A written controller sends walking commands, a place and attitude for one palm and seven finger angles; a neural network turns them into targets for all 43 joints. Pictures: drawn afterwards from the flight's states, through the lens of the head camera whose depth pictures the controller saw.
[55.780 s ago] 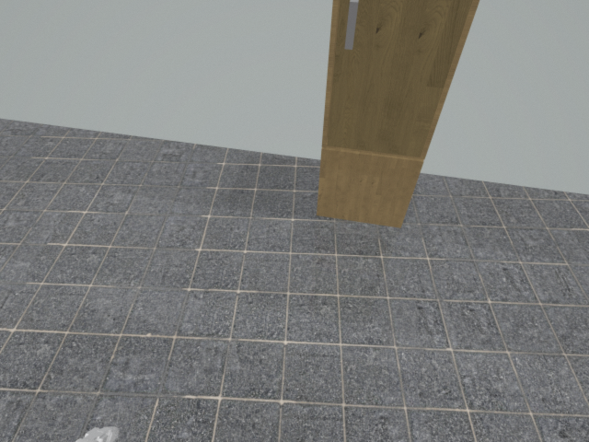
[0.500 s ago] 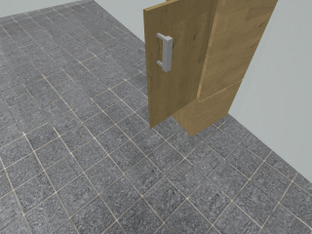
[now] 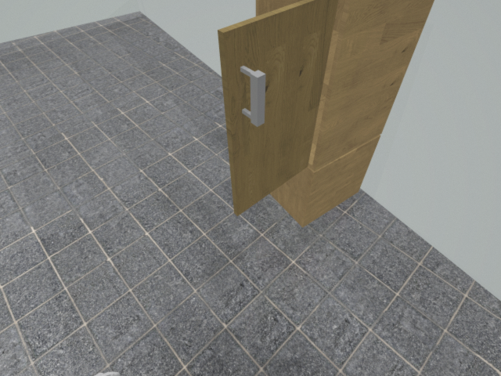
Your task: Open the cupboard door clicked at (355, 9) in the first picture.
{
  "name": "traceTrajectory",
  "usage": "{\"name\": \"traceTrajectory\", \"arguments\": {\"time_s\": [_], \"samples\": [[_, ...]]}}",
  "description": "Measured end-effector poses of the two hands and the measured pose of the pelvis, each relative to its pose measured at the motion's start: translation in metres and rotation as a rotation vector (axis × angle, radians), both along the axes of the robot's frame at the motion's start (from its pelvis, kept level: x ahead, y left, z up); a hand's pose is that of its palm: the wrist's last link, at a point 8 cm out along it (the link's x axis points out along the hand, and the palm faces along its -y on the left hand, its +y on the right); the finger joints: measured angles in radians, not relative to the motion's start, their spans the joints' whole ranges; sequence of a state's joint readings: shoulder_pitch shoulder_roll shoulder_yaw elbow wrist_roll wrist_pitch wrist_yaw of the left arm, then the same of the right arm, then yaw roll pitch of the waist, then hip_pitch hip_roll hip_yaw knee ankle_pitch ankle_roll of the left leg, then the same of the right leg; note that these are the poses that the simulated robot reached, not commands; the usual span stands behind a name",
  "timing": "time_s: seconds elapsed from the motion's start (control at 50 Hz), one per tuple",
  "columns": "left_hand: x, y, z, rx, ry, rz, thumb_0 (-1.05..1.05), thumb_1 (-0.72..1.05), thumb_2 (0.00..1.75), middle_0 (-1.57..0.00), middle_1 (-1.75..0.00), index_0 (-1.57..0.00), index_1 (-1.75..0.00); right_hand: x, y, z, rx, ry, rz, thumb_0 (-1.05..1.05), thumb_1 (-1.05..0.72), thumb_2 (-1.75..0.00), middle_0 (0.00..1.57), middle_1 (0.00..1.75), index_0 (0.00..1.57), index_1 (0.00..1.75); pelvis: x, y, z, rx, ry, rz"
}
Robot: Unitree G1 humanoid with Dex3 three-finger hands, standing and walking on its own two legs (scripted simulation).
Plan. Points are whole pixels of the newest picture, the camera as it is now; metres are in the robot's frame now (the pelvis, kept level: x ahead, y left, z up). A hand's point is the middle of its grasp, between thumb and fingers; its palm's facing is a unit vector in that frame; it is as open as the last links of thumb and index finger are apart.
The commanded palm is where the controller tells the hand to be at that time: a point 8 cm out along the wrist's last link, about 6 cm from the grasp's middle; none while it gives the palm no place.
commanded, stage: look to check the result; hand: left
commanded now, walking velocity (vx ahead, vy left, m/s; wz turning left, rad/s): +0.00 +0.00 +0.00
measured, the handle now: (251, 96) +0.66 +0.03 +0.10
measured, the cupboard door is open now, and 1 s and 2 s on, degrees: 97 97 97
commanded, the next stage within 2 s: stand and wait in 0.54 s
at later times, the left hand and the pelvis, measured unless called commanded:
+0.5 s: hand out of the picture +0.09 +0.24 -0.15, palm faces -0.03 -0.93 -0.35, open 7.4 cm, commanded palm none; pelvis +0.02 -0.01 +0.00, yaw +0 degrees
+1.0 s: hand out of the picture +0.13 +0.23 -0.15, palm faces -0.04 -0.94 -0.35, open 7.4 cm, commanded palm none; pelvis +0.04 -0.01 +0.00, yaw -1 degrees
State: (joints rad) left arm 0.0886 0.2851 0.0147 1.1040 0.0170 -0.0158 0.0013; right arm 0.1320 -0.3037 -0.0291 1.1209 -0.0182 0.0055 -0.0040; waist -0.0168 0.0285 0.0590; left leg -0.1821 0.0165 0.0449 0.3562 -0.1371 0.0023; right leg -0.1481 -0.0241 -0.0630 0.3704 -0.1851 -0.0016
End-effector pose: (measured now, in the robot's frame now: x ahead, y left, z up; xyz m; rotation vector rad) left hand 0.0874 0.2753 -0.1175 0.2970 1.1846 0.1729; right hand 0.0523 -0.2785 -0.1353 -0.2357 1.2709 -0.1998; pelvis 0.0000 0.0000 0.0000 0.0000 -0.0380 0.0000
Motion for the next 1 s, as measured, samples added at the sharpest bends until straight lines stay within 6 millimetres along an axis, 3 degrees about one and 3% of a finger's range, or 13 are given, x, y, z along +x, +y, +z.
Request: {"name": "traceTrajectory", "arguments": {"time_s": [0.4,0.7,1.0], "samples": [[-0.005,0.01,0.003,0.044,0.089,0.025,0.01,0.91,0.9,-0.2,-0.3,-0.2,-0.29,0.032,-0.016,0.004,-0.018,0.016,0.03,0.0,-0.91,-0.9,0.2,0.3,0.2,0.3,0.02,-0.008,0.003,0.0,0.015,0.002],[0.019,0.001,0.003,0.032,0.058,0.012,0.01,0.91,0.9,-0.2,-0.3,-0.2,-0.29,0.055,-0.019,0.006,-0.02,-0.013,0.033,0.0,-0.91,-0.9,0.2,0.3,0.2,0.3,0.034,-0.011,0.004,0.002,0.02,-0.002],[0.036,0.0,0.004,0.032,0.037,-0.006,0.01,0.91,0.9,-0.2,-0.3,-0.2,-0.29,0.052,-0.022,0.008,-0.031,-0.003,0.014,0.0,-0.91,-0.9,0.2,0.3,0.2,0.3,0.042,-0.012,0.004,0.002,0.02,-0.011]]}}
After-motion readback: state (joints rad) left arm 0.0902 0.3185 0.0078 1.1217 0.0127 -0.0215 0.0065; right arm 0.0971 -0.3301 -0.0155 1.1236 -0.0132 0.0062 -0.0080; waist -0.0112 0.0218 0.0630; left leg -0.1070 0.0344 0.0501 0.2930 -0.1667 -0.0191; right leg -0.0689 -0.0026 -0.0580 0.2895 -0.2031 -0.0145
